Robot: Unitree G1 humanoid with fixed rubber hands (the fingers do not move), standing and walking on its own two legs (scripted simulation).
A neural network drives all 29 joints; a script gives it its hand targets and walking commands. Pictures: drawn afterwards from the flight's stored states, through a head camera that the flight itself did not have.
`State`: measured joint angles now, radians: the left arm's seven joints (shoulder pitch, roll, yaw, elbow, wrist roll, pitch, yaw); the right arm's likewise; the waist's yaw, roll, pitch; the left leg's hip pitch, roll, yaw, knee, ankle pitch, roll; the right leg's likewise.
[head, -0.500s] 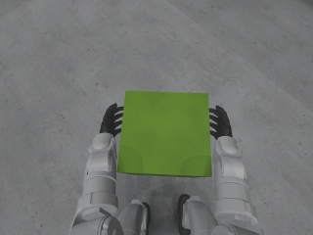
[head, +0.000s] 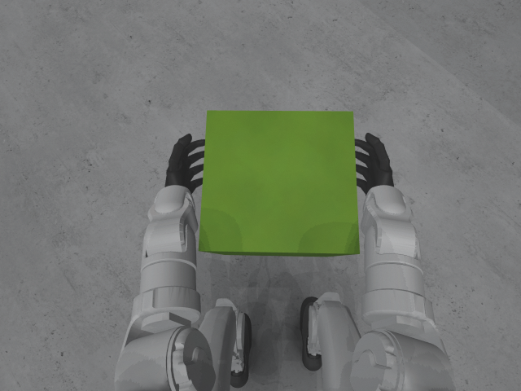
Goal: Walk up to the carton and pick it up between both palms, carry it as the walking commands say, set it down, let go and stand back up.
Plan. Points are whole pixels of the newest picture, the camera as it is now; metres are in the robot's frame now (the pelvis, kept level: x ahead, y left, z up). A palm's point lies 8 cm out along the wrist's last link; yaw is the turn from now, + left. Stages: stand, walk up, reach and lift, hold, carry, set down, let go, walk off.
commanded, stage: set down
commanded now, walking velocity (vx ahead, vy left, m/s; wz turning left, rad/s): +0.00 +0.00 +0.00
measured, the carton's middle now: (277, 196) +0.41 +0.00 -0.13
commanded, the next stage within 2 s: none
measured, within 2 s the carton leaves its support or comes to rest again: neither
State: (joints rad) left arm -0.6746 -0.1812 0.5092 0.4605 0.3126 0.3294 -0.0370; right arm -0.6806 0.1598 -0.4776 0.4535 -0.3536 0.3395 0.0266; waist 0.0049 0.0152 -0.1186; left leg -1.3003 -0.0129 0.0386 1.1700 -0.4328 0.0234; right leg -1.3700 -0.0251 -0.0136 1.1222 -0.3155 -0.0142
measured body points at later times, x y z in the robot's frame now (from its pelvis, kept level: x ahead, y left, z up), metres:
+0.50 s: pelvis -0.01 -0.01 -0.08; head +0.23 -0.02 +0.30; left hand +0.45 +0.15 -0.15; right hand +0.45 -0.15 -0.16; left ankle +0.05 +0.11 -0.62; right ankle +0.09 -0.12 -0.62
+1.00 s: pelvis -0.03 -0.01 -0.15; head +0.26 -0.01 +0.19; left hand +0.47 +0.16 -0.24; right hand +0.48 -0.14 -0.25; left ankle +0.05 +0.11 -0.62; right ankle +0.09 -0.12 -0.62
